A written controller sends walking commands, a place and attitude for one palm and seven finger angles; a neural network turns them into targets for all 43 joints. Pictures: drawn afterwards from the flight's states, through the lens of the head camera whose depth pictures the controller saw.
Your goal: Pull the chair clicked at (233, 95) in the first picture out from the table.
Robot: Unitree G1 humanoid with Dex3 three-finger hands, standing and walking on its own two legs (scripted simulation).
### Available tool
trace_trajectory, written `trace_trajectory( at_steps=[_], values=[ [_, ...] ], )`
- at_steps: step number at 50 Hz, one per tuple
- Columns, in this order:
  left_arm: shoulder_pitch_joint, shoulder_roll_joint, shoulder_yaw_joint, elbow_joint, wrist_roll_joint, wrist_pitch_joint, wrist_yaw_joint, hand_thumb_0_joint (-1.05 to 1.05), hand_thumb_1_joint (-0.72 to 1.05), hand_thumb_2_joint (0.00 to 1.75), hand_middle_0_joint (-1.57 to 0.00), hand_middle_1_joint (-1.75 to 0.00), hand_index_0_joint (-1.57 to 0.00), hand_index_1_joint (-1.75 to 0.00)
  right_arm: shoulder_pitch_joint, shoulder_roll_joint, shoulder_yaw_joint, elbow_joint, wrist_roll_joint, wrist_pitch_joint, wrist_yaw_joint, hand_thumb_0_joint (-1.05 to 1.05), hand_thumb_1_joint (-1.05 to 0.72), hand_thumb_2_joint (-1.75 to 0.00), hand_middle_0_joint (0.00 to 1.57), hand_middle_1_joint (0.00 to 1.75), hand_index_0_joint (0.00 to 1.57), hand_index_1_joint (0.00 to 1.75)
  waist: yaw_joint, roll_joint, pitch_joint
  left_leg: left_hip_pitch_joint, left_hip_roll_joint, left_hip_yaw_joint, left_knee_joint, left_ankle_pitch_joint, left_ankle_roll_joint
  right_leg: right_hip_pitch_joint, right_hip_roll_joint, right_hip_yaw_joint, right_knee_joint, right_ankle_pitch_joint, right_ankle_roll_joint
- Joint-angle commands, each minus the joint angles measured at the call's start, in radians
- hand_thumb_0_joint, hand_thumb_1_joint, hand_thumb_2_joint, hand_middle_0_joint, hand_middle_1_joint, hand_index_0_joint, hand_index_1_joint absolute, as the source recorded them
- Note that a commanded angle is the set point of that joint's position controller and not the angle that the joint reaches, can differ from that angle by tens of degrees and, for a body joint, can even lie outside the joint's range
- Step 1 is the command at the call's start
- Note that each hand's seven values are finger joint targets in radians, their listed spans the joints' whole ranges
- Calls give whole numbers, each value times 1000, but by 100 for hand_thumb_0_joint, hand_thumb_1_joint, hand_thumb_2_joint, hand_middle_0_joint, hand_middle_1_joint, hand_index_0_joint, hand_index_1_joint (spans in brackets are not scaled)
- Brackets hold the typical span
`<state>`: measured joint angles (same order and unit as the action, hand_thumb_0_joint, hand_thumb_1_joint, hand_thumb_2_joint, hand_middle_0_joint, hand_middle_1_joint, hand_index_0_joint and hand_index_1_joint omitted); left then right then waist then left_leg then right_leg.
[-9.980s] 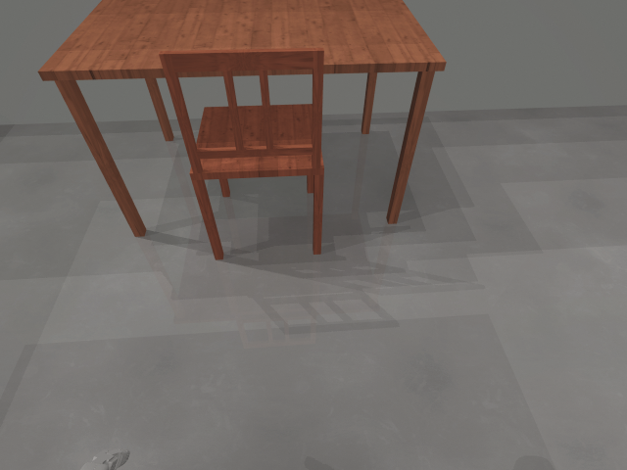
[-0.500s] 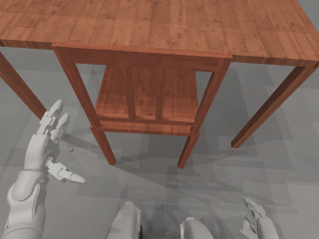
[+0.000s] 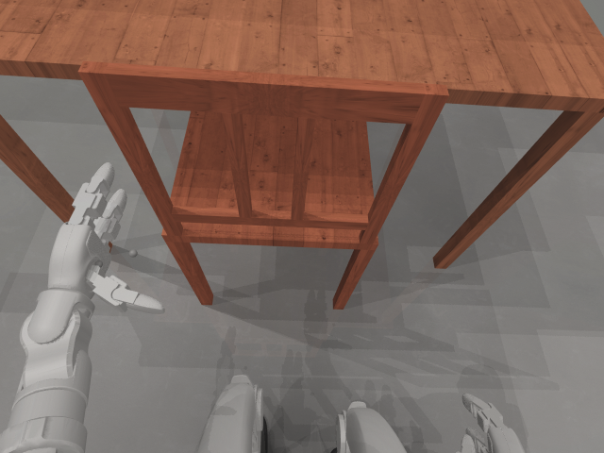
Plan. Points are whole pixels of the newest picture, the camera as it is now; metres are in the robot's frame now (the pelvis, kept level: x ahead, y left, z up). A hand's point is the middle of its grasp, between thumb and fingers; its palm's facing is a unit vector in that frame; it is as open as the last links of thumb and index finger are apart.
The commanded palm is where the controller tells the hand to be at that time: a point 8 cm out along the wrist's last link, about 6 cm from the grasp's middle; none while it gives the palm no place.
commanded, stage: aim the fingers beside a spindle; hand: left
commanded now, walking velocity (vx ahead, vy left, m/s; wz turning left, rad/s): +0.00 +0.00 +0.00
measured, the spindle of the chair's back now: (240, 170) +0.51 +0.11 +0.00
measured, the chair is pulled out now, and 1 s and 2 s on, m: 0.00 0.00 0.00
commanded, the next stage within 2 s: none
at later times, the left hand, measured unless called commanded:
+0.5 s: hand (135, 257) +0.35 +0.22 +0.03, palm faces -0.01 -1.00 -0.07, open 16.9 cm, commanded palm +0.33 +0.27 +0.02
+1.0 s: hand (132, 257) +0.35 +0.23 +0.01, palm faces +0.00 -1.00 -0.05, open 16.9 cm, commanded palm +0.33 +0.27 +0.02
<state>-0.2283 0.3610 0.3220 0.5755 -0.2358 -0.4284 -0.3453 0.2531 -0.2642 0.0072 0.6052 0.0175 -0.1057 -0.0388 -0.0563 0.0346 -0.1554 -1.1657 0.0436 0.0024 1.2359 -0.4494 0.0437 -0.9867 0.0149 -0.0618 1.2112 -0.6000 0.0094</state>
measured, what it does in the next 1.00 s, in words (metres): stands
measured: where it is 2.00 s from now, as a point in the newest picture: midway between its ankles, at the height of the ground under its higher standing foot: outside the picture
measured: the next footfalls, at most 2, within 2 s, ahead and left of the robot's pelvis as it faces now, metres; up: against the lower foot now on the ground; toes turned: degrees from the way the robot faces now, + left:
none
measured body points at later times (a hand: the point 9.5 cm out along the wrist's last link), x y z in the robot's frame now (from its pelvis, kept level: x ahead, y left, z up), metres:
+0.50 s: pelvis +0.00 -0.01 +0.00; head +0.11 +0.02 +0.43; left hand +0.34 +0.27 +0.04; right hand +0.14 -0.27 -0.10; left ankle +0.07 +0.09 -0.63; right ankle -0.01 -0.13 -0.63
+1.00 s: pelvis +0.00 -0.01 -0.01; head +0.11 +0.01 +0.43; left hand +0.35 +0.29 +0.02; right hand +0.13 -0.27 -0.11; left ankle +0.07 +0.09 -0.63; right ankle -0.01 -0.13 -0.63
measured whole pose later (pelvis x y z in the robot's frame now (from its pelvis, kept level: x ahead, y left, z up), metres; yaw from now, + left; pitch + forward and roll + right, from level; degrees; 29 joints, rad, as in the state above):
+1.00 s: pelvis +0.00 -0.01 -0.01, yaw +0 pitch +22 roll -4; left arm -0.25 0.39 0.36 0.62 -0.26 -0.41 -0.39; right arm 0.24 -0.26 0.01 0.61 0.02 -0.10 -0.04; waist -0.06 0.04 -0.16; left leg -1.20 0.05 -0.01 1.27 -0.46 0.03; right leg -1.02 0.03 -0.07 1.24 -0.61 -0.01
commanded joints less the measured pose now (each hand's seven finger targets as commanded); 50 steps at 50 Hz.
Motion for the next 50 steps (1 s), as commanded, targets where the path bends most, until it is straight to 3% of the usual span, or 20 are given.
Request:
trace_trajectory(
  at_steps=[1, 4, 6, 12, 13, 16, 18, 20, 21, 22, 24, 28, 29, 32, 37, 38, 42, 44, 47, 50],
  values=[
    [-278, 230, 82, -190, -17, -76, -4, 0, -50, 30, -6, -8, -6, -8, 49, -176, -70, -103, 2, -30, -16, 0, -90, -90, 20, 30, 20, 30, -11, 93, -369, 506, 0, -91, -133, 224, -19, -72, 16, -3, -155, 210, -40],
    [-227, 235, 89, -286, -26, -100, -2, 0, -50, 30, -6, -8, -6, -8, 46, -171, -73, -117, -2, -34, -6, 0, -90, -90, 20, 30, 20, 30, 15, 139, -466, 599, 2, -99, -139, 316, -27, -42, 16, -6, -152, 258, -43],
    [-146, 248, 105, -314, -33, -100, 0, 0, -50, 30, -6, -8, -6, -8, 49, -167, -74, -124, -1, -32, -1, 0, -90, -90, 20, 30, 20, 30, 26, 134, -492, 622, 4, -98, -141, 377, -27, -4, 22, -6, -155, 303, -45],
    [-125, 180, 74, -142, -41, -33, -7, 0, -50, 30, -6, -8, -6, -8, 39, -167, -69, -114, 11, -12, -4, 0, -90, -90, 20, 30, 20, 30, -20, -9, -295, 418, -5, -71, -140, 190, -9, -24, 22, -3, -183, 222, -27],
    [-138, 203, 94, -122, -43, -33, -10, 0, -50, 30, -6, -8, -6, -8, 40, -172, -69, -112, 12, -9, -7, 0, -90, -90, 20, 30, 20, 30, -17, -23, -281, 383, -8, -66, -136, 163, -8, -17, 21, 3, -184, 206, -27],
    [-233, 196, 65, -174, -35, -66, -24, 0, -50, 30, -6, -8, -6, -8, 34, -168, -67, -117, 11, -17, -12, 0, -90, -90, 20, 30, 20, 30, -23, 40, -302, 402, -9, -63, -121, 162, -4, -42, 20, 11, -174, 194, -33],
    [-267, 245, 92, -261, -36, -103, -27, 0, -50, 30, -6, -8, -6, -8, 34, -170, -71, -115, 5, -28, -14, 0, -90, -90, 20, 30, 20, 30, -6, 116, -390, 487, -5, -72, -120, 200, -11, -42, 18, 13, -166, 201, -39],
    [-256, 244, 80, -340, -38, -130, -26, 0, -50, 30, -6, -8, -6, -8, 36, -165, -72, -116, 2, -40, -14, 0, -90, -90, 20, 30, 20, 30, 0, 154, -452, 576, 0, -86, -127, 257, -17, -42, 20, 7, -166, 225, -43],
    [-261, 232, 63, -359, -41, -132, -25, 0, -50, 30, -6, -8, -6, -8, 38, -164, -70, -111, 1, -45, -14, 0, -90, -90, 20, 30, 20, 30, -12, 145, -463, 584, -1, -90, -122, 281, -13, -36, 22, 7, -165, 243, -41],
    [-232, 256, 90, -334, -40, -126, -22, 0, -50, 30, -6, -8, -6, -8, 39, -168, -72, -103, 2, -44, -15, 0, -90, -90, 20, 30, 20, 30, -4, 135, -454, 581, 2, -91, -126, 272, -17, -35, 23, 7, -168, 238, -40],
    [-230, 237, 81, -269, -37, -99, -17, 0, -50, 30, -6, -8, -6, -8, 36, -167, -68, -94, 4, -39, -17, 0, -90, -90, 20, 30, 20, 30, -14, 104, -408, 541, 2, -95, -131, 239, -16, -47, 22, 0, -168, 221, -36],
    [-152, 220, 96, -110, -40, -24, -26, 0, -50, 30, -6, -8, -6, -8, 33, -171, -66, -103, 10, -18, -15, 0, -90, -90, 20, 30, 20, 30, -4, 34, -315, 417, -8, -69, -134, 174, -9, -28, 19, 5, -181, 203, -32],
    [-141, 246, 119, -83, -40, -14, -28, 0, -50, 30, -6, -8, -6, -8, 36, -176, -64, -109, 12, -12, -16, 0, -90, -90, 20, 30, 20, 30, 3, 5, -304, 385, -9, -66, -133, 162, -8, -14, 20, 8, -179, 199, -32],
    [-181, 231, 98, -141, -41, -32, -37, 0, -50, 30, -6, -8, -6, -8, 25, -166, -63, -126, 13, -16, -11, 0, -90, -90, 20, 30, 20, 30, 5, 55, -328, 397, -12, -55, -121, 181, -5, -7, 17, 16, -175, 216, -35],
    [-200, 256, 102, -348, -47, -119, -22, 0, -50, 30, -6, -8, -6, -8, 33, -161, -71, -126, 3, -40, -9, 0, -90, -90, 20, 30, 20, 30, 4, 119, -460, 545, -1, -76, -122, 285, -11, -4, 25, 11, -163, 264, -38],
    [-198, 250, 97, -342, -49, -121, -18, 0, -50, 30, -6, -8, -6, -8, 33, -161, -70, -119, 4, -43, -8, 0, -90, -90, 20, 30, 20, 30, 1, 135, -441, 554, -1, -81, -129, 280, -14, -17, 25, 8, -168, 253, -38],
    [-181, 219, 91, -164, -44, -69, -21, 0, -50, 30, -6, -8, -6, -8, 40, -168, -68, -88, 7, -35, -17, 0, -90, -90, 20, 30, 20, 30, -28, 28, -324, 423, -4, -73, -124, 167, -6, -40, 24, 8, -181, 188, -28],
    [-204, 224, 94, -90, -40, -43, -35, 0, -50, 30, -6, -8, -6, -8, 41, -176, -65, -84, 9, -28, -20, 0, -90, -90, 20, 30, 20, 30, -27, 16, -287, 362, -8, -66, -116, 121, -5, -54, 21, 12, -176, 158, -28],
    [-179, 243, 111, -107, -45, -41, -55, 0, -50, 30, -6, -8, -6, -8, 36, -174, -66, -104, 11, -28, -18, 0, -90, -90, 20, 30, 20, 30, -1, 39, -330, 383, -10, -57, -114, 162, -4, -16, 18, 18, -174, 194, -35],
    [-212, 246, 93, -269, -50, -78, -54, 0, -50, 30, -6, -8, -6, -8, 32, -167, -70, -121, 8, -38, -13, 0, -90, -90, 20, 30, 20, 30, 8, 119, -434, 507, -5, -70, -118, 251, -9, -15, 19, 14, -166, 243, -38]
  ],
)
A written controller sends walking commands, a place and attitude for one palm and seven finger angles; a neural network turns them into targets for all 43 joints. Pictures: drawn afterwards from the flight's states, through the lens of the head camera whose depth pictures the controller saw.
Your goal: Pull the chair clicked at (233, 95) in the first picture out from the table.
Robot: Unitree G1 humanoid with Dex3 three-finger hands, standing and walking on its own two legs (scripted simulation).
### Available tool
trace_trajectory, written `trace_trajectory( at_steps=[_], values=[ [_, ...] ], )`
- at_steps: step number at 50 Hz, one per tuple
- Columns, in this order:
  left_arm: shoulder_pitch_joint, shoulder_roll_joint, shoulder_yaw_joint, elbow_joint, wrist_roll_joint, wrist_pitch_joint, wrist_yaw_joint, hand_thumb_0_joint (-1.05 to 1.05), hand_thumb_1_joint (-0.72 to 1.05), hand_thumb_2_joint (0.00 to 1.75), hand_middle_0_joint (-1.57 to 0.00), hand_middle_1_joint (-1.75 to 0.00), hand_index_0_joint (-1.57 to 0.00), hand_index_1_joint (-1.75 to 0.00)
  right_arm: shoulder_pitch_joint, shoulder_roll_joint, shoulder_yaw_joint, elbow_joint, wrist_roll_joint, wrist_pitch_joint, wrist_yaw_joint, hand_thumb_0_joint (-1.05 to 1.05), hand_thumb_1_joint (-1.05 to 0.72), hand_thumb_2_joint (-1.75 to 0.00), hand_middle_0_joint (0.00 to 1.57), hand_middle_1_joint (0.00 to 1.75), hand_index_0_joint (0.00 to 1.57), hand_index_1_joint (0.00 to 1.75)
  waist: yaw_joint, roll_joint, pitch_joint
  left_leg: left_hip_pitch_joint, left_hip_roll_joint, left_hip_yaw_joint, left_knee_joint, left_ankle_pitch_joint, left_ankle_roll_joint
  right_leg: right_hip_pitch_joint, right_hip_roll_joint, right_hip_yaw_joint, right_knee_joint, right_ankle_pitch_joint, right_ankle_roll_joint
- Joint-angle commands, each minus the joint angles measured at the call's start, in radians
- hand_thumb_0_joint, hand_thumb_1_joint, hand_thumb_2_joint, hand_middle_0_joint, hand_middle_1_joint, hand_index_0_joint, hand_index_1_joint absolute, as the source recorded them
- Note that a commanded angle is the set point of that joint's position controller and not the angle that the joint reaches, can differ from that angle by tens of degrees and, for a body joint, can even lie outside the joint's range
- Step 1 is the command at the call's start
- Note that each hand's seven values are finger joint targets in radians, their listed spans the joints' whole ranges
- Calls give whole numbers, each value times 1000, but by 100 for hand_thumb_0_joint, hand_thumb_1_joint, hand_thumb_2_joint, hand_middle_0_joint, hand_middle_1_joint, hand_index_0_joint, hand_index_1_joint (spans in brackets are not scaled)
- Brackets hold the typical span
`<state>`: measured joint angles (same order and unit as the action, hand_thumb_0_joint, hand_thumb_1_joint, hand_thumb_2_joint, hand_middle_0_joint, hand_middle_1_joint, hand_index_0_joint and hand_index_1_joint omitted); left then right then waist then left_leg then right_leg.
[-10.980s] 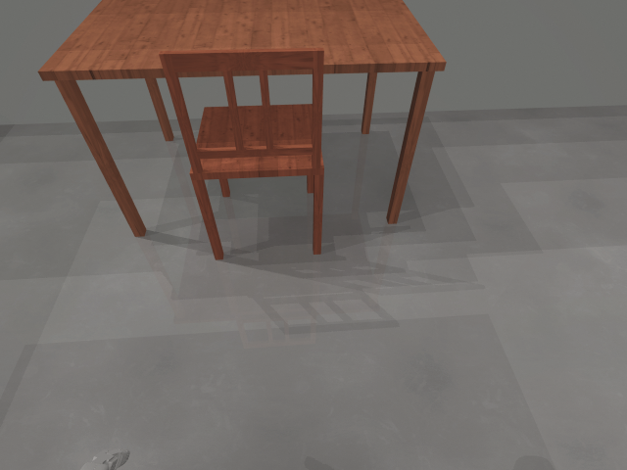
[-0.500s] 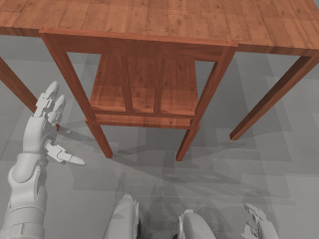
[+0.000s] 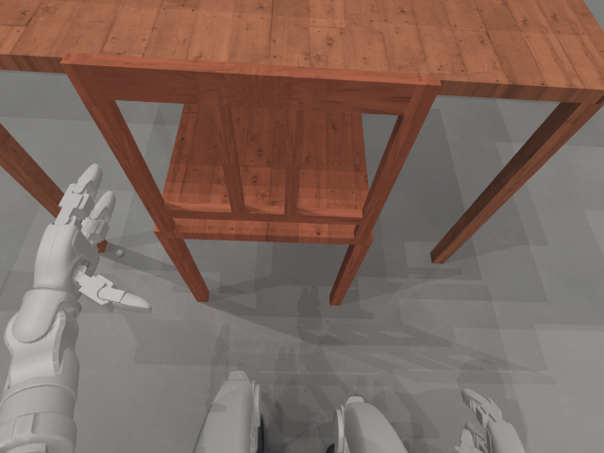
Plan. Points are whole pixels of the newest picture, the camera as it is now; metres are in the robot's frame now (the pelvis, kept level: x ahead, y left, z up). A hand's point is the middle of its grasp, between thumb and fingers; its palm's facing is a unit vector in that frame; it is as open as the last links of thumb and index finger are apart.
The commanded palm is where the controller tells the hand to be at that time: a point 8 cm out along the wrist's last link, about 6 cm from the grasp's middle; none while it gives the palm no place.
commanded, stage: aim the fingers beside a spindle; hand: left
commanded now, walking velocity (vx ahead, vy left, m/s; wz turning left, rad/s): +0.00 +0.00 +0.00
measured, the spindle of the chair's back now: (230, 165) +0.51 +0.12 +0.01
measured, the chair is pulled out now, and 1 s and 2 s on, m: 0.00 0.00 0.00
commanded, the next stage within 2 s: push the fingers through the gap in 1.96 s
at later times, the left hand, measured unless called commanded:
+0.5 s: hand (125, 249) +0.36 +0.23 +0.03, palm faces -0.03 -1.00 -0.06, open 16.9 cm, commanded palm +0.34 +0.29 +0.03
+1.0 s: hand (112, 249) +0.36 +0.25 +0.03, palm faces +0.02 -1.00 -0.08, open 16.9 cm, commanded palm +0.34 +0.29 +0.03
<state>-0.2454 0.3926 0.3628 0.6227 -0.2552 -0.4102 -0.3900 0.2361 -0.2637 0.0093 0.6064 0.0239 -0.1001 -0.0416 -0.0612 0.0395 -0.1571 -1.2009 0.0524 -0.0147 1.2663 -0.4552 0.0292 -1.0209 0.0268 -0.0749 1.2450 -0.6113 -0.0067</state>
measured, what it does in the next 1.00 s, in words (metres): stands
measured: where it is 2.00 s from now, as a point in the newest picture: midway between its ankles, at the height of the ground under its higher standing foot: outside the picture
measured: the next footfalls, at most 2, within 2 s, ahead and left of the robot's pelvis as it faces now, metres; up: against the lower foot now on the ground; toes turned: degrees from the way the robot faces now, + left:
none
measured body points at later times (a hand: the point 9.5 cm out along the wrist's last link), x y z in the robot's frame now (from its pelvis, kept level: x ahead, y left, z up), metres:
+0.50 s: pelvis +0.00 +0.01 +0.00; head +0.12 +0.03 +0.44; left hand +0.35 +0.28 +0.04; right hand +0.14 -0.25 -0.10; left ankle +0.07 +0.10 -0.62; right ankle -0.01 -0.12 -0.62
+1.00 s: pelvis +0.00 +0.01 +0.00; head +0.12 +0.03 +0.43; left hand +0.35 +0.30 +0.03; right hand +0.14 -0.26 -0.10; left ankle +0.07 +0.10 -0.62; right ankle -0.01 -0.12 -0.62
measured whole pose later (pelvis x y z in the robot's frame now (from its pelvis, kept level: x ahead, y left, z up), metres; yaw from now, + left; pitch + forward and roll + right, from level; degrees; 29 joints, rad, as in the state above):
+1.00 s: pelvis +0.00 +0.01 +0.00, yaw +0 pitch +22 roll -5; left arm -0.21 0.39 0.38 0.53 -0.24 -0.43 -0.36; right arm 0.23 -0.26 0.01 0.59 0.01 -0.10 -0.04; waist -0.07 0.04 -0.14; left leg -1.20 0.05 -0.02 1.27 -0.46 0.04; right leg -1.02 0.03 -0.07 1.23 -0.61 0.00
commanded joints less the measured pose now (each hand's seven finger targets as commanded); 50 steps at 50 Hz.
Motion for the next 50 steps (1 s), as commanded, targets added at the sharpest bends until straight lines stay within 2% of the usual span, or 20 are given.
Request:
trace_trajectory(
  at_steps=[1, 2, 4, 10, 11, 15, 16, 18, 21, 24, 27, 29, 31, 33, 35, 39, 41, 44, 47, 50],
  values=[
    [-201, 224, 52, -368, -32, -110, -3, 0, -50, 30, -6, -8, -6, -8, 52, -165, -72, -123, 1, -49, -8, 0, -90, -90, 20, 30, 20, 30, 12, 137, -458, 579, -10, -61, -151, 290, 5, 22, 11, 23, -195, 271, -26],
    [-173, 242, 75, -392, -34, -117, 6, 0, -50, 30, -6, -8, -6, -8, 54, -166, -75, -119, -2, -53, -7, 0, -90, -90, 20, 30, 20, 30, 21, 142, -481, 610, -8, -65, -153, 314, 2, 24, 11, 22, -197, 284, -24],
    [-145, 243, 84, -390, -33, -118, 24, 0, -50, 30, -6, -8, -6, -8, 55, -164, -73, -114, -3, -52, -7, 0, -90, -90, 20, 30, 20, 30, 14, 116, -458, 605, -6, -71, -160, 323, -1, 22, 13, 15, -197, 288, -21],
    [-158, 207, 82, -117, -26, -48, 17, 0, -50, 30, -6, -8, -6, -8, 56, -176, -66, -94, 2, -28, -15, 0, -90, -90, 20, 30, 20, 30, -19, -13, -258, 380, -15, -47, -151, 125, 9, -19, 13, 20, -212, 173, -10],
    [-164, 194, 65, -128, -26, -51, 4, 0, -50, 30, -6, -8, -6, -8, 55, -172, -64, -102, 4, -30, -14, 0, -90, -90, 20, 30, 20, 30, -11, 21, -258, 383, -20, -40, -148, 130, 11, -9, 12, 26, -214, 179, -16],
    [-229, 192, 25, -277, -25, -93, -23, 0, -50, 30, -6, -8, -6, -8, 55, -174, -74, -114, 2, -46, -12, 0, -90, -90, 20, 30, 20, 30, -4, 114, -400, 535, -11, -60, -147, 227, 4, -23, 9, 20, -197, 224, -25],
    [-227, 169, -2, -333, -30, -105, -23, 0, -50, 30, -6, -8, -6, -8, 54, -171, -73, -121, 0, -52, -9, 0, -90, -90, 20, 30, 20, 30, -9, 125, -435, 572, -9, -69, -148, 257, 5, -20, 12, 17, -193, 239, -25],
    [-223, 206, 24, -407, -31, -123, -5, 0, -50, 30, -6, -8, -6, -8, 61, -172, -77, -109, -4, -60, -9, 0, -90, -90, 20, 30, 20, 30, 1, 163, -489, 655, -2, -88, -155, 320, -4, -26, 12, 11, -191, 264, -26],
    [-159, 224, 66, -360, -29, -104, 34, 0, -50, 30, -6, -8, -6, -8, 63, -170, -74, -99, -5, -55, -10, 0, -90, -90, 20, 30, 20, 30, 2, 108, -431, 616, -2, -92, -164, 314, -4, -19, 15, 2, -194, 265, -22],
    [-179, 234, 100, -192, -16, -61, 56, 0, -50, 30, -6, -8, -6, -8, 53, -170, -65, -91, -4, -28, -13, 0, -90, -90, 20, 30, 20, 30, -6, 27, -306, 460, -11, -71, -168, 174, 1, -28, 13, 6, -198, 193, -14],
    [-146, 248, 116, -141, -7, -48, 42, 0, -50, 30, -6, -8, -6, -8, 49, -169, -60, -112, -4, -15, -11, 0, -90, -90, 20, 30, 20, 30, 15, 39, -311, 421, -19, -49, -162, 169, 3, 9, 12, 16, -197, 198, -20],
    [-160, 221, 76, -214, -6, -65, 22, 0, -50, 30, -6, -8, -6, -8, 48, -168, -64, -127, -3, -19, -6, 0, -90, -90, 20, 30, 20, 30, 18, 104, -369, 505, -13, -57, -167, 223, -3, -5, 12, 12, -193, 222, -25],
    [-179, 169, 13, -337, -25, -92, 4, 0, -50, 30, -6, -8, -6, -8, 48, -161, -67, -137, 0, -33, -2, 0, -90, -90, 20, 30, 20, 30, 6, 140, -440, 592, -8, -66, -163, 288, -1, 5, 14, 13, -198, 261, -27],
    [-166, 159, -5, -383, -35, -102, -2, 0, -50, 30, -6, -8, -6, -8, 53, -166, -73, -128, 0, -43, -3, 0, -90, -90, 20, 30, 20, 30, -6, 127, -455, 632, -2, -83, -167, 307, -4, -11, 16, 7, -205, 265, -23],
    [-167, 153, -8, -369, -36, -97, 7, 0, -50, 30, -6, -8, -6, -8, 60, -168, -76, -111, 0, -47, -7, 0, -90, -90, 20, 30, 20, 30, -21, 100, -422, 621, 1, -92, -168, 290, -5, -32, 15, -1, -204, 253, -19],
    [-179, 175, 41, -197, -20, -64, 41, 0, -50, 30, -6, -8, -6, -8, 56, -175, -69, -90, -1, -32, -13, 0, -90, -90, 20, 30, 20, 30, -27, 1, -286, 454, -10, -79, -170, 144, 3, -50, 13, 0, -203, 173, -13],
    [-200, 235, 94, -163, -7, -63, 52, 0, -50, 30, -6, -8, -6, -8, 56, -175, -63, -93, -4, -23, -15, 0, -90, -90, 20, 30, 20, 30, -4, 28, -278, 418, -15, -66, -160, 129, 5, -40, 13, 8, -194, 163, -20],
    [-231, 279, 120, -245, 0, -95, 44, 0, -50, 30, -6, -8, -6, -8, 47, -169, -63, -114, -9, -21, -14, 0, -90, -90, 20, 30, 20, 30, 21, 103, -390, 492, -14, -58, -152, 201, -1, -7, 11, 18, -182, 203, -26],
    [-184, 263, 91, -384, -12, -125, 28, 0, -50, 30, -6, -8, -6, -8, 46, -160, -64, -131, -8, -31, -6, 0, -90, -90, 20, 30, 20, 30, 30, 182, -496, 628, -9, -66, -160, 337, -7, 31, 15, 18, -188, 290, -30],
    [-131, 215, 57, -350, -30, -102, 11, 0, -50, 30, -6, -8, -6, -8, 51, -164, -68, -115, -4, -34, -6, 0, -90, -90, 20, 30, 20, 30, 4, 130, -455, 615, -3, -76, -163, 315, -7, 9, 18, 8, -202, 278, -22]
  ],
)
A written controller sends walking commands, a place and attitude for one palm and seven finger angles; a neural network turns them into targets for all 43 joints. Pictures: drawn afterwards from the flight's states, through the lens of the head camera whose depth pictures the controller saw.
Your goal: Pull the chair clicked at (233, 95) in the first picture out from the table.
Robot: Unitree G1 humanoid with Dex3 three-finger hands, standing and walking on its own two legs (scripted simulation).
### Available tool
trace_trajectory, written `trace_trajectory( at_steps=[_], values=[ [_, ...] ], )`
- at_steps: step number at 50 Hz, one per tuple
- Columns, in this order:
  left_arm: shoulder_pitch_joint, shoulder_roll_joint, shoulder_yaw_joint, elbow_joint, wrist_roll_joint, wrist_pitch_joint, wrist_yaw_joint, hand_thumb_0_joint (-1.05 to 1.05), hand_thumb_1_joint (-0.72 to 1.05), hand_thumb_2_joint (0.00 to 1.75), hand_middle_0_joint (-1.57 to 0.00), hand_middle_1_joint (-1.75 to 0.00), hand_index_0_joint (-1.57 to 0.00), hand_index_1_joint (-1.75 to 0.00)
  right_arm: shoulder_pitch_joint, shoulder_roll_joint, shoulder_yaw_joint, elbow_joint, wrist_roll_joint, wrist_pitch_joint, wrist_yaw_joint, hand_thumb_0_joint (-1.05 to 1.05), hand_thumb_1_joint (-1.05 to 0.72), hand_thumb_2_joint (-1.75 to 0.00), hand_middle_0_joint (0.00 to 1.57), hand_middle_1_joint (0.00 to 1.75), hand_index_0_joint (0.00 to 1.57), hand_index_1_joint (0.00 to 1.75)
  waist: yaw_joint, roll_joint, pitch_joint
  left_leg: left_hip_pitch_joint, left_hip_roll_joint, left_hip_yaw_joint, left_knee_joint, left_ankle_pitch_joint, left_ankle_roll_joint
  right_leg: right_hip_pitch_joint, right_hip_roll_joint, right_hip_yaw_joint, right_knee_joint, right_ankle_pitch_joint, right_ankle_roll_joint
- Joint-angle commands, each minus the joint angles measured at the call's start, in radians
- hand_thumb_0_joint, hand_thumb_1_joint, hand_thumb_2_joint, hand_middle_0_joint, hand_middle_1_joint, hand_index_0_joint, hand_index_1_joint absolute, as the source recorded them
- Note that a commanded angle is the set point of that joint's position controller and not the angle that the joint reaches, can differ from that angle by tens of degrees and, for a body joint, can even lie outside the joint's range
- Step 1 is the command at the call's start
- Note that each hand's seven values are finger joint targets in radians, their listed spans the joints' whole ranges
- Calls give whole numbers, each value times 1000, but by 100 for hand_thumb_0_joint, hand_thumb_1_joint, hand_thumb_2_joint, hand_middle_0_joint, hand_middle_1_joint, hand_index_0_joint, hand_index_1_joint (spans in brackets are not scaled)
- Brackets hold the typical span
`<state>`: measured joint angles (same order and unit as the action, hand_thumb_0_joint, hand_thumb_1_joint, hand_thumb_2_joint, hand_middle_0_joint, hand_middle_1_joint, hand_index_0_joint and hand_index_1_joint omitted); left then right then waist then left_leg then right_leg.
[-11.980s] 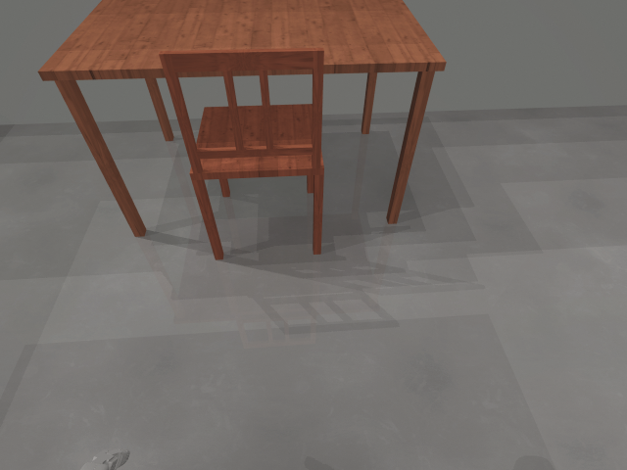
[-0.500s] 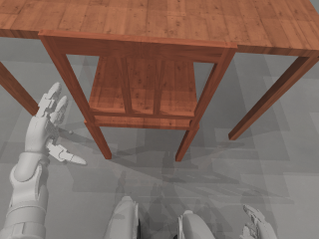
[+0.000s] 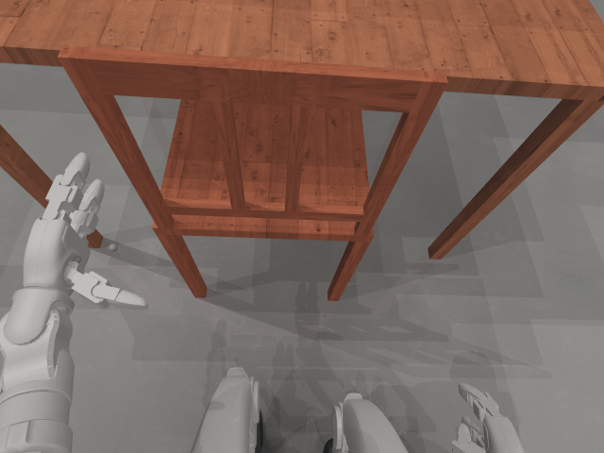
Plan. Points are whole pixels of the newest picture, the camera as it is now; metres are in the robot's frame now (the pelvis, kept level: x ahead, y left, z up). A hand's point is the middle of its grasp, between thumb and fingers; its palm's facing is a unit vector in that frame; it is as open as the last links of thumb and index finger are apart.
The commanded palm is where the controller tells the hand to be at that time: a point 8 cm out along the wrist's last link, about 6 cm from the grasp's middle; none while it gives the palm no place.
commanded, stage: aim the fingers beside a spindle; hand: left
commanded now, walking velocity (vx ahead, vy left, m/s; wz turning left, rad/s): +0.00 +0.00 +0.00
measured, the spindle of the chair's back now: (231, 161) +0.51 +0.12 +0.01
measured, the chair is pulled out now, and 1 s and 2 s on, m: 0.00 0.00 -0.03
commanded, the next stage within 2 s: push the fingers through the gap in 0.96 s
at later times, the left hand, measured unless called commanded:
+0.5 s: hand (107, 243) +0.36 +0.25 +0.03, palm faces +0.03 -1.00 -0.05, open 16.9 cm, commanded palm +0.34 +0.29 +0.02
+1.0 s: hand (141, 251) +0.35 +0.21 +0.03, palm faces -0.06 -1.00 -0.05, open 16.9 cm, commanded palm +0.34 +0.28 +0.03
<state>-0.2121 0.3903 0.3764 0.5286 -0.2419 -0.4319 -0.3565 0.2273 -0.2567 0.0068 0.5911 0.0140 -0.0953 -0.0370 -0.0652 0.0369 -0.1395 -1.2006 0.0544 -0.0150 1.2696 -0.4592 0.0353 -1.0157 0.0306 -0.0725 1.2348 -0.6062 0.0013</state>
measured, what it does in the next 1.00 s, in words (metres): stands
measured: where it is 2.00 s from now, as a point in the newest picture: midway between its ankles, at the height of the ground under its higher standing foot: outside the picture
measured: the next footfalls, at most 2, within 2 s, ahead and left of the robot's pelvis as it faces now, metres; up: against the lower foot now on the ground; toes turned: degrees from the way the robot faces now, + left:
none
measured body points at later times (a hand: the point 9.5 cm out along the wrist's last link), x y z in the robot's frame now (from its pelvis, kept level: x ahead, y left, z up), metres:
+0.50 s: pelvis +0.00 +0.00 +0.00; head +0.11 +0.02 +0.44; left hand +0.35 +0.31 +0.03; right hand +0.13 -0.26 -0.10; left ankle +0.07 +0.10 -0.62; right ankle -0.01 -0.13 -0.62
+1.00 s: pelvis +0.00 +0.00 +0.00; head +0.12 +0.02 +0.44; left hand +0.35 +0.26 +0.03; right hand +0.14 -0.26 -0.10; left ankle +0.07 +0.10 -0.62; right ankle -0.01 -0.13 -0.62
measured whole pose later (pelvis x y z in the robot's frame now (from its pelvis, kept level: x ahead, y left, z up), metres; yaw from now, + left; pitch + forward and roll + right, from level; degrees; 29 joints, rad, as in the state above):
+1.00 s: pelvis +0.00 +0.00 +0.00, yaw +0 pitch +22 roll -5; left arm -0.19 0.33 0.28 0.49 -0.23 -0.43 -0.34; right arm 0.23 -0.26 0.00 0.60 0.01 -0.10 -0.03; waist -0.06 0.05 -0.15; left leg -1.19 0.05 -0.01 1.25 -0.46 0.04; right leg -1.00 0.02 -0.07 1.22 -0.60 0.01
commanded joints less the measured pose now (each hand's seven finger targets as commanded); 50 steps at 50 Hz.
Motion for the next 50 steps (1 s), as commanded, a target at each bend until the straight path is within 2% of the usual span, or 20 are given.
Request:
trace_trajectory(
  at_steps=[1, 4, 6, 7, 8, 12, 14, 16, 22, 24, 26, 28, 31, 32, 37, 38, 40, 42, 47, 50],
  values=[
    [-162, 183, 19, -212, -52, -63, -30, 0, -50, 30, -6, -8, -6, -8, 63, -170, -63, -94, 10, -40, -12, 0, -90, -90, 20, 30, 20, 30, -9, 100, -431, 575, -7, -76, -164, 297, -6, -2, 16, 3, -195, 266, -27],
    [-151, 153, 11, -49, -58, -9, -46, 0, -50, 30, -6, -8, -6, -8, 63, -184, -66, -76, 16, -32, -19, 0, -90, -90, 20, 30, 20, 30, -25, -2, -297, 425, -13, -64, -163, 153, 0, -30, 11, 4, -208, 185, -19],
    [-180, 152, 8, -15, -51, -3, -47, 0, -50, 30, -6, -8, -6, -8, 63, -187, -63, -81, 18, -31, -20, 0, -90, -90, 20, 30, 20, 30, -23, -10, -262, 388, -18, -57, -157, 122, 6, -40, 10, 6, -206, 164, -21],
    [-194, 142, -1, -31, -50, -10, -47, 0, -50, 30, -6, -8, -6, -8, 56, -184, -63, -86, 17, -33, -18, 0, -90, -90, 20, 30, 20, 30, -20, 3, -288, 396, -20, -52, -153, 130, 7, -35, 7, 12, -205, 167, -21],
    [-214, 185, 27, -68, -43, -27, -41, 0, -50, 30, -6, -8, -6, -8, 59, -188, -67, -89, 14, -32, -19, 0, -90, -90, 20, 30, 20, 30, -13, 13, -320, 416, -16, -55, -152, 147, 5, -32, 8, 12, -194, 174, -24],
    [-293, 278, 70, -329, -26, -119, -2, 0, -50, 30, -6, -8, -6, -8, 62, -175, -68, -100, 0, -49, -15, 0, -90, -90, 20, 30, 20, 30, 20, 189, -496, 617, -11, -72, -158, 286, -9, -18, 10, 16, -178, 233, -37],
    [-260, 294, 94, -345, -26, -134, 19, 0, -50, 30, -6, -8, -6, -8, 64, -171, -64, -93, -4, -51, -14, 0, -90, -90, 20, 30, 20, 30, 22, 179, -515, 654, -6, -84, -165, 333, -15, -10, 13, 9, -176, 258, -37],
    [-243, 296, 112, -273, -29, -117, 27, 0, -50, 30, -6, -8, -6, -8, 64, -169, -60, -79, -4, -45, -17, 0, -90, -90, 20, 30, 20, 30, 9, 138, -471, 603, -6, -83, -159, 314, -10, 0, 16, 7, -178, 260, -33],
    [-146, 159, 18, 35, -42, 13, -50, 0, -50, 30, -6, -8, -6, -8, 63, -184, -58, -86, 16, -19, -15, 0, -90, -90, 20, 30, 20, 30, -11, 18, -297, 403, -19, -46, -163, 148, 2, -14, 10, 12, -210, 188, -22],
    [-190, 150, -4, 26, -47, 14, -71, 0, -50, 30, -6, -8, -6, -8, 62, -188, -61, -93, 19, -20, -15, 0, -90, -90, 20, 30, 20, 30, -19, -5, -306, 387, -19, -44, -147, 150, 7, -17, 9, 18, -207, 193, -22],
    [-256, 163, -10, -98, -48, -33, -72, 0, -50, 30, -6, -8, -6, -8, 59, -181, -65, -101, 15, -30, -15, 0, -90, -90, 20, 30, 20, 30, -17, 52, -362, 447, -16, -51, -137, 199, 9, -20, 9, 19, -191, 219, -27],
    [-272, 228, 38, -231, -52, -84, -53, 0, -50, 30, -6, -8, -6, -8, 61, -181, -70, -102, 8, -42, -14, 0, -90, -90, 20, 30, 20, 30, 2, 106, -454, 550, -12, -65, -143, 270, 1, -8, 12, 17, -184, 248, -31],
    [-222, 281, 80, -398, -46, -135, 2, 0, -50, 30, -6, -8, -6, -8, 73, -173, -70, -98, -2, -57, -11, 0, -90, -90, 20, 30, 20, 30, 23, 193, -541, 687, -2, -91, -164, 403, -15, -7, 16, 3, -169, 296, -37],
    [-187, 266, 78, -395, -38, -132, 18, 0, -50, 30, -6, -8, -6, -8, 75, -169, -69, -95, -3, -57, -7, 0, -90, -90, 20, 30, 20, 30, 25, 198, -543, 705, -2, -93, -172, 418, -20, -9, 14, 2, -173, 301, -34],
    [-174, 211, 68, -48, -19, -33, 31, 0, -50, 30, -6, -8, -6, -8, 64, -177, -58, -68, 4, -19, -15, 0, -90, -90, 20, 30, 20, 30, -16, 19, -286, 436, -13, -71, -179, 152, -7, -41, 14, -2, -194, 173, -21],
    [-203, 183, 34, -20, -15, -20, 17, 0, -50, 30, -6, -8, -6, -8, 60, -179, -57, -73, 6, -16, -15, 0, -90, -90, 20, 30, 20, 30, -20, 38, -265, 413, -17, -64, -178, 116, -6, -53, 12, 1, -194, 153, -22],
    [-222, 150, -4, -3, -22, -6, -16, 0, -50, 30, -6, -8, -6, -8, 61, -186, -58, -84, 11, -16, -14, 0, -90, -90, 20, 30, 20, 30, -23, 26, -285, 417, -16, -64, -174, 106, -2, -55, 9, 2, -197, 149, -25],
    [-242, 117, -53, -97, -26, -27, -39, 0, -50, 30, -6, -8, -6, -8, 57, -179, -63, -103, 14, -26, -12, 0, -90, -90, 20, 30, 20, 30, -15, 93, -361, 506, -14, -67, -172, 169, -4, -48, 7, 5, -198, 180, -31],
    [-259, 183, -18, -338, -26, -99, 17, 0, -50, 30, -6, -8, -6, -8, 71, -175, -72, -97, 1, -46, -10, 0, -90, -90, 20, 30, 20, 30, 1, 153, -509, 693, 1, -108, -178, 327, -19, -51, 12, -4, -181, 247, -33],
    [-241, 249, 80, -222, -12, -85, 77, 0, -50, 30, -6, -8, -6, -8, 60, -170, -63, -81, -3, -27, -13, 0, -90, -90, 20, 30, 20, 30, 6, 76, -407, 564, -7, -92, -183, 245, -15, -24, 11, -3, -183, 218, -26]
  ],
)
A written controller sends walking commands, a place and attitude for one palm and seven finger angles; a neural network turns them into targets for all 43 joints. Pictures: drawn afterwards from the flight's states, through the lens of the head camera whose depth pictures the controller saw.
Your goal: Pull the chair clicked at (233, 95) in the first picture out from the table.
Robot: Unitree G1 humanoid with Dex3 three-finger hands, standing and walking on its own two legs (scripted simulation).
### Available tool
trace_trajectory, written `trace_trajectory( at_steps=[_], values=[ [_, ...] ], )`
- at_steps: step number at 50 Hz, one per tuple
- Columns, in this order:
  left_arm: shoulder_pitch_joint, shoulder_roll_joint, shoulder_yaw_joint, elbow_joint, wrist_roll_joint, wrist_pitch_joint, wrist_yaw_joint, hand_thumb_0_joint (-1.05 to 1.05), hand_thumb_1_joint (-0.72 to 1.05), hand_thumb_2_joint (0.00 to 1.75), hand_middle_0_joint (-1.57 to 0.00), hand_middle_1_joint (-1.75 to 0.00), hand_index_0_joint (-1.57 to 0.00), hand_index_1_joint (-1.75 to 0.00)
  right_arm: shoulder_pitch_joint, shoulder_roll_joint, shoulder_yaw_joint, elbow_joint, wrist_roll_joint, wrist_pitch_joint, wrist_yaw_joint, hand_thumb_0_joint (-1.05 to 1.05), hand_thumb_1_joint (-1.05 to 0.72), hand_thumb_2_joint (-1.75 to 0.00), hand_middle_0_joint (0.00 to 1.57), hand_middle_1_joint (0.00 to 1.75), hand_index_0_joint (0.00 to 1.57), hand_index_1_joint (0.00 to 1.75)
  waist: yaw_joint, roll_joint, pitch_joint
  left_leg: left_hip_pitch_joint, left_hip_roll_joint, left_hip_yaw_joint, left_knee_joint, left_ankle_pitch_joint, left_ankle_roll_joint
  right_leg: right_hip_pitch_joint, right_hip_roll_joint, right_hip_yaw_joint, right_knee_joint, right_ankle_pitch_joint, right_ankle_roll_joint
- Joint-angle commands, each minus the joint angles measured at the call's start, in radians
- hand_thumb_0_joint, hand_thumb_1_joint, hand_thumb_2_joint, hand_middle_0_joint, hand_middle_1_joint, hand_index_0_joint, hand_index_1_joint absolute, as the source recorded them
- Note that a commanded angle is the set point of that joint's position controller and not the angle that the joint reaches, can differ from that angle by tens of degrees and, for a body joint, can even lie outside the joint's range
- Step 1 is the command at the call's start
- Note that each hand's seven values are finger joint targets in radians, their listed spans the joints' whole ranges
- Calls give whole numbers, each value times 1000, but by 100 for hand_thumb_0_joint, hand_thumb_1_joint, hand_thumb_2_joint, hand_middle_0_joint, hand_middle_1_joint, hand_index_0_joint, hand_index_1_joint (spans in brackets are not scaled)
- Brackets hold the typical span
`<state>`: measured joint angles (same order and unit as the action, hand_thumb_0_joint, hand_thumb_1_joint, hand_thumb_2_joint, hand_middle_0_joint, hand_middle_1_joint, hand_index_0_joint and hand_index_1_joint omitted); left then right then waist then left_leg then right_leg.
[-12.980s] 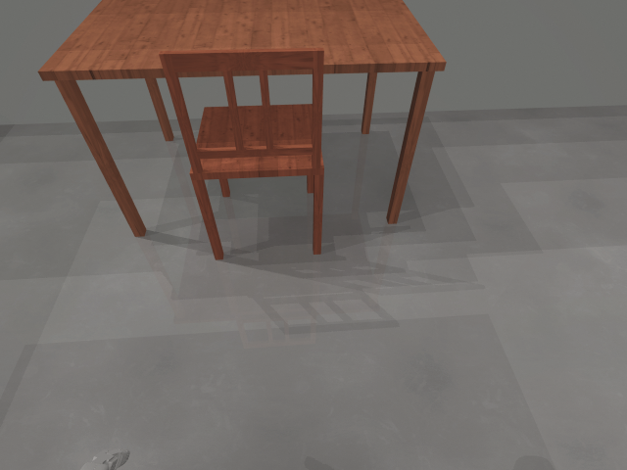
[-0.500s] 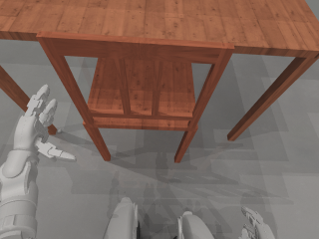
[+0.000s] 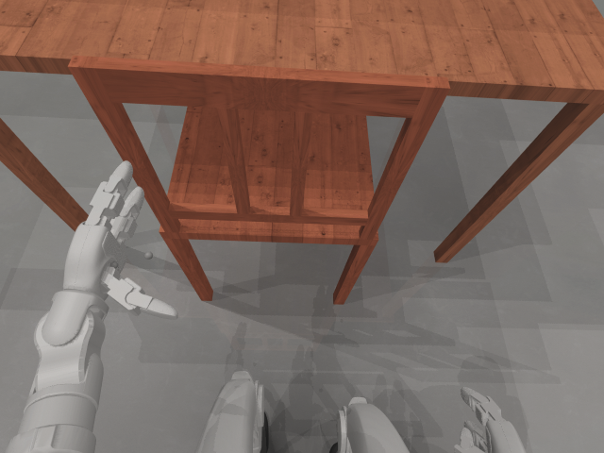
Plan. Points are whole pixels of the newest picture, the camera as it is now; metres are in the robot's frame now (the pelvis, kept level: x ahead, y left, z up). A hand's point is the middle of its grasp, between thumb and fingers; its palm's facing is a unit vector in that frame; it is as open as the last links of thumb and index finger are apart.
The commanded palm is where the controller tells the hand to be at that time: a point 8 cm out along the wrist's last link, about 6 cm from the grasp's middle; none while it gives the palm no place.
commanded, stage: push the fingers through the gap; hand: left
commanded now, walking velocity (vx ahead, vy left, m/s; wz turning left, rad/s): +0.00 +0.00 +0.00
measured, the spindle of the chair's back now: (236, 166) +0.51 +0.11 +0.00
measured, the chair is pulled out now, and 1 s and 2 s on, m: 0.00 -0.03 -0.05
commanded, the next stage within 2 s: hook a spindle and tug to test in 1.66 s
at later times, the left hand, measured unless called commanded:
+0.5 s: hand (141, 227) +0.39 +0.22 +0.02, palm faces +0.01 -1.00 -0.07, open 16.8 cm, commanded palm +0.38 +0.27 +0.02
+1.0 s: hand (137, 199) +0.43 +0.24 +0.02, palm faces +0.02 -1.00 -0.05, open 16.9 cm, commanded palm +0.43 +0.27 +0.02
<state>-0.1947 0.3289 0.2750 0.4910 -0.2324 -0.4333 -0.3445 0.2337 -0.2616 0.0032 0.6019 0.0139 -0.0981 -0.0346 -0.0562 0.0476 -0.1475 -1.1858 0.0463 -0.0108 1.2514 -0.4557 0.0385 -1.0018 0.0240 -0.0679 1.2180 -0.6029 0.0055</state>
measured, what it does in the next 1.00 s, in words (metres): stands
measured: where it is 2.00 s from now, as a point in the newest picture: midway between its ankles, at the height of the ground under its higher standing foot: outside the picture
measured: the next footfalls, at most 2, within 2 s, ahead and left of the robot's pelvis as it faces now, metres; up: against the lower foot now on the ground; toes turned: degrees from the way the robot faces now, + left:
none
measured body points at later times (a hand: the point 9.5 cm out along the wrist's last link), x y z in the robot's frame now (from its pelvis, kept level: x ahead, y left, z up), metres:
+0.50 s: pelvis +0.00 -0.01 -0.01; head +0.12 +0.01 +0.42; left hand +0.38 +0.28 +0.03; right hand +0.11 -0.28 -0.11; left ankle +0.07 +0.09 -0.63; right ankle -0.01 -0.13 -0.63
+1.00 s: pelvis -0.02 -0.01 -0.02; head +0.12 +0.03 +0.41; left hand +0.43 +0.29 +0.02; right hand +0.06 -0.28 -0.13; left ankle +0.07 +0.09 -0.63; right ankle -0.01 -0.13 -0.63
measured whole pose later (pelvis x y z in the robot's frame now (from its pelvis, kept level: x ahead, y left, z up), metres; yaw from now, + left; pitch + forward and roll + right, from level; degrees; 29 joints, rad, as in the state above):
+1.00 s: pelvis -0.02 -0.01 -0.02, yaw -1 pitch +25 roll -6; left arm -0.67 0.51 0.42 0.99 -0.16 -0.45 -0.38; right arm 0.27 -0.27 0.02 0.67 0.00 -0.04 -0.04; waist -0.10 0.04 -0.14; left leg -1.32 0.06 -0.04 1.33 -0.45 0.03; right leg -1.13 0.04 -0.09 1.30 -0.61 -0.01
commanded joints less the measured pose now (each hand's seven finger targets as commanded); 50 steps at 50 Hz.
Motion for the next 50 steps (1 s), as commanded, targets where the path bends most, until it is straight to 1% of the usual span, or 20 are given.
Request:
trace_trajectory(
  at_steps=[1, 4, 8, 10, 11, 15, 16, 18, 22, 24, 27, 29, 31, 35, 38, 41, 44, 46, 48, 50],
  values=[
    [-236, 342, 217, -128, -12, -75, 79, 0, -50, 30, -6, -8, -6, -8, 57, -164, -55, -86, -3, -15, -17, 0, -90, -90, 20, 30, 20, 30, 5, 49, -361, 507, -2, -88, -161, 230, -14, -28, 20, -5, -166, 213, -32],
    [-230, 314, 202, -34, -6, -48, 69, 0, -50, 30, -6, -8, -6, -8, 44, -160, -49, -102, -2, 10, -15, 0, -90, -90, 20, 30, 20, 30, 7, 25, -327, 419, -13, -53, -153, 173, -10, 3, 19, 11, -174, 198, -28],
    [-291, 281, 138, -76, -16, -57, 1, 0, -50, 30, -6, -8, -6, -8, 54, -165, -52, -109, 7, 3, -16, 0, -90, -90, 20, 30, 20, 30, -11, 86, -391, 485, -8, -47, -144, 223, -8, 14, 18, 20, -186, 239, -33],
    [-349, 249, 90, -98, -23, -69, -31, 0, -50, 30, -6, -8, -6, -8, 63, -166, -56, -94, 7, -9, -19, 0, -90, -90, 20, 30, 20, 30, -32, 100, -415, 528, -4, -58, -130, 253, -6, -14, 19, 19, -185, 256, -33],
    [-379, 209, 51, -85, -28, -71, -43, 0, -50, 30, -6, -8, -6, -8, 68, -163, -55, -87, 9, -15, -19, 0, -90, -90, 20, 30, 20, 30, -58, 80, -391, 518, -4, -62, -123, 246, 0, -31, 21, 18, -189, 252, -31],
    [-436, 280, 120, 29, -30, -66, -51, 0, -50, 30, -6, -8, -6, -8, 84, -179, -59, -50, 6, -15, -28, 0, -90, -90, 20, 30, 20, 30, -53, 25, -370, 447, -5, -64, -103, 209, 2, -45, 18, 19, -176, 223, -28],
    [-464, 301, 135, 41, -27, -67, -45, 0, -50, 30, -6, -8, -6, -8, 88, -180, -57, -45, 5, -16, -29, 0, -90, -90, 20, 30, 20, 30, -49, 45, -357, 444, -6, -63, -99, 212, 4, -51, 19, 19, -173, 224, -32],
    [-486, 333, 165, 58, -17, -66, -34, 0, -50, 30, -6, -8, -6, -8, 86, -181, -58, -46, 3, -11, -26, 0, -90, -90, 20, 30, 20, 30, -35, 66, -376, 452, -6, -59, -101, 207, -1, -53, 15, 21, -168, 212, -32],
    [-466, 391, 218, 9, 1, -77, -7, 0, -50, 30, -6, -8, -6, -8, 94, -173, -55, -65, -5, -1, -15, 0, -90, -90, 20, 30, 20, 30, -3, 101, -478, 497, -8, -53, -100, 304, -3, 14, 17, 27, -151, 302, -35],
    [-522, 393, 205, 30, 15, -77, -6, 0, -50, 30, -6, -8, -6, -8, 99, -173, -55, -54, -4, 6, -14, 0, -90, -90, 20, 30, 20, 30, -25, 95, -454, 478, -4, -51, -89, 285, -2, -7, 18, 28, -149, 291, -31],
    [-579, 347, 162, 45, 11, -78, -14, 0, -50, 30, -6, -8, -6, -8, 107, -175, -56, -43, -3, 4, -15, 0, -90, -90, 20, 30, 20, 30, -47, 111, -438, 494, -1, -62, -91, 253, -4, -55, 20, 23, -157, 248, -32],
    [-619, 367, 176, 89, 3, -76, -20, 0, -50, 30, -6, -8, -6, -8, 112, -184, -54, -30, -3, 5, -20, 0, -90, -90, 20, 30, 20, 30, -59, 64, -416, 448, -1, -60, -85, 209, 1, -49, 21, 29, -168, 219, -29],
    [-677, 375, 171, 126, 7, -83, -28, 0, -50, 30, -6, -8, -6, -8, 121, -185, -51, -17, -4, 4, -24, 0, -90, -90, 20, 30, 20, 30, -72, 66, -398, 426, -2, -61, -74, 194, 6, -68, 24, 28, -162, 205, -31],
    [-749, 383, 162, 176, 21, -91, -38, 0, -50, 30, -6, -8, -6, -8, 129, -189, -51, -7, -6, 7, -27, 0, -90, -90, 20, 30, 20, 30, -75, 85, -419, 436, -2, -64, -70, 163, 4, -102, 22, 30, -159, 168, -32],
    [-809, 429, 179, 225, 38, -94, -39, 0, -50, 30, -6, -8, -6, -8, 140, -195, -47, 2, -10, 12, -28, 0, -90, -90, 20, 30, 20, 30, -75, 120, -419, 433, -1, -69, -63, 148, 2, -126, 22, 29, -149, 150, -36],
    [-870, 405, 144, 243, 45, -92, -43, 0, -50, 30, -6, -8, -6, -8, 150, -195, -45, 7, -11, 18, -27, 0, -90, -90, 20, 30, 20, 30, -92, 117, -438, 451, 0, -76, -57, 148, 7, -149, 24, 26, -146, 148, -37],
    [-875, 447, 171, 263, 55, -85, -40, 0, -50, 30, -6, -8, -6, -8, 158, -201, -47, 7, -13, 27, -26, 0, -90, -90, 20, 30, 20, 30, -80, 131, -467, 464, 2, -79, -54, 166, 3, -145, 23, 26, -143, 155, -39],
    [-883, 418, 148, 268, 55, -84, -38, 0, -50, 30, -6, -8, -6, -8, 165, -199, -46, 6, -14, 31, -20, 0, -90, -90, 20, 30, 20, 30, -84, 146, -472, 489, 0, -89, -61, 179, 4, -164, 26, 17, -139, 160, -42],
    [-879, 448, 172, 290, 58, -78, -35, 0, -50, 30, -6, -8, -6, -8, 164, -202, -45, 6, -15, 39, -18, 0, -90, -90, 20, 30, 20, 30, -78, 138, -459, 468, 2, -89, -62, 163, 0, -162, 26, 18, -140, 150, -41],
    [-908, 456, 170, 301, 66, -80, -29, 0, -50, 30, -6, -8, -6, -8, 167, -205, -44, 8, -15, 47, -18, 0, -90, -90, 20, 30, 20, 30, -89, 126, -449, 456, 4, -90, -64, 139, 2, -178, 27, 17, -139, 134, -39]
  ],
)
